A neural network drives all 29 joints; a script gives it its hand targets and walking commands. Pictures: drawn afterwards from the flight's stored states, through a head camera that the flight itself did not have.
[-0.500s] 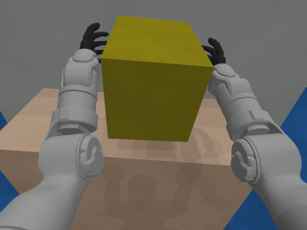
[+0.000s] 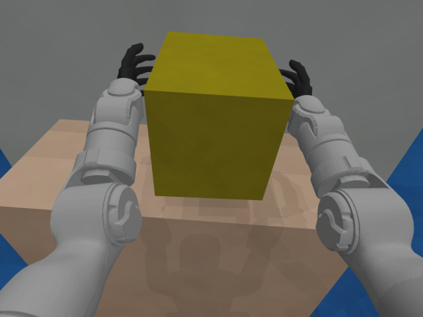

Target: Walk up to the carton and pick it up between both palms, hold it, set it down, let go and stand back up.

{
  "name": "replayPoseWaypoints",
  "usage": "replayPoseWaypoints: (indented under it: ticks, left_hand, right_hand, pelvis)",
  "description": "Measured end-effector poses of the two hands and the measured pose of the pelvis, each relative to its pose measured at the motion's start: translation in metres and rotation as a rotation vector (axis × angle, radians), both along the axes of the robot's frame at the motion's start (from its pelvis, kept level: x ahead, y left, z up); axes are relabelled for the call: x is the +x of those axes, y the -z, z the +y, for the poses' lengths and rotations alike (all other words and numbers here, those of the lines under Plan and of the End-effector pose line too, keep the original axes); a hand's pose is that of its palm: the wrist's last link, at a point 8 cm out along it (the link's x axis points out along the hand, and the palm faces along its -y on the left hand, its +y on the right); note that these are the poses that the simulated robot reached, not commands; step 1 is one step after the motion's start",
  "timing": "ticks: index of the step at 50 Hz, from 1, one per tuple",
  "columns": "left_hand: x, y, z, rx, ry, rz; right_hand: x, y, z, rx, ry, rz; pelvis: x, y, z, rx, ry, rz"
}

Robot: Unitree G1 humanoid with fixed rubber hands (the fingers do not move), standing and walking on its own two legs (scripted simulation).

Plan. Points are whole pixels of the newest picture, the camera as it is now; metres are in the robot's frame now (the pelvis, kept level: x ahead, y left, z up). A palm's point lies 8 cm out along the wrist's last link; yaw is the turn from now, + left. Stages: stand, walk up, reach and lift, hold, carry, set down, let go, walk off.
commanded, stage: set down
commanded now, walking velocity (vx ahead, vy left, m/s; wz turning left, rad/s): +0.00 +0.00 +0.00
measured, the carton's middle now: (212, 111) +0.49 -0.01 +0.20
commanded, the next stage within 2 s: none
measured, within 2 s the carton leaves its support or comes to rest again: neither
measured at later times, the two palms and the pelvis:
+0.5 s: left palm (130, 95) +0.46 +0.15 +0.25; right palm (290, 109) +0.43 -0.16 +0.24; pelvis +0.01 +0.00 +0.00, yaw +0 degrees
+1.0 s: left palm (132, 104) +0.47 +0.15 +0.23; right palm (285, 116) +0.44 -0.15 +0.21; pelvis +0.01 +0.00 +0.00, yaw +0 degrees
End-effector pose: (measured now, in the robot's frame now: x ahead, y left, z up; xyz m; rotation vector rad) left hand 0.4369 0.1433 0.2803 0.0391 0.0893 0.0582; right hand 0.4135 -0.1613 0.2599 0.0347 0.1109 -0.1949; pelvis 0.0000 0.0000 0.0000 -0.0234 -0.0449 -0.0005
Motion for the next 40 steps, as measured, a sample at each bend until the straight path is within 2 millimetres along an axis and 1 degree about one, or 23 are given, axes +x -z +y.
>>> replayPoseWaypoints:
  ticks: [8, 13, 21, 29, 36, 40]
  left_hand:
    - [0.005, 0.006, 0.009, -0.028, -0.009, 0.002]
    - [0.009, 0.011, 0.013, -0.024, -0.007, 0.012]
    - [0.016, 0.022, 0.009, -0.015, 0.003, 0.027]
    - [0.023, 0.031, 0.004, -0.024, 0.006, 0.035]
    - [0.026, 0.045, 0.004, -0.039, 0.006, 0.062]
    - [0.027, 0.048, 0.005, -0.041, 0.005, 0.058]
  right_hand:
    - [0.007, 0.0, 0.008, -0.011, -0.006, 0.002]
    - [0.011, 0.006, 0.012, -0.003, -0.004, 0.011]
    - [0.014, 0.019, 0.008, 0.008, 0.005, 0.022]
    - [0.02, 0.026, 0.004, -0.003, 0.01, 0.028]
    - [0.023, 0.037, 0.003, -0.01, 0.008, 0.052]
    - [0.024, 0.042, 0.005, -0.01, 0.008, 0.046]
  pelvis:
    - [0.003, 0.0, 0.0, 0.002, 0.001, 0.011]
    - [0.005, 0.0, 0.001, 0.001, -0.003, 0.012]
    - [0.009, 0.0, 0.003, -0.003, -0.003, 0.024]
    - [0.01, 0.0, 0.003, -0.001, 0.002, 0.04]
    - [0.01, 0.0, 0.001, 0.002, 0.002, 0.049]
    - [0.011, 0.0, 0.001, 0.002, 0.004, 0.067]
